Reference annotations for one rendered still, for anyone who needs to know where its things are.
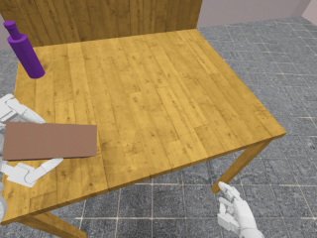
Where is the table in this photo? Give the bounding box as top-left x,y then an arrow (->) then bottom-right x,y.
0,0 -> 287,238

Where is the sponge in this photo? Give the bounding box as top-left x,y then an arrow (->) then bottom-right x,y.
2,121 -> 97,162

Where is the robot right forearm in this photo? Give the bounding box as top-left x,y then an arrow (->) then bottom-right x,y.
240,228 -> 264,238

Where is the left robot hand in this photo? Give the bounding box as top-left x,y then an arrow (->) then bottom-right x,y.
0,93 -> 63,187

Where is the right robot hand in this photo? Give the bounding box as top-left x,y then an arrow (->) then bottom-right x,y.
217,181 -> 258,238

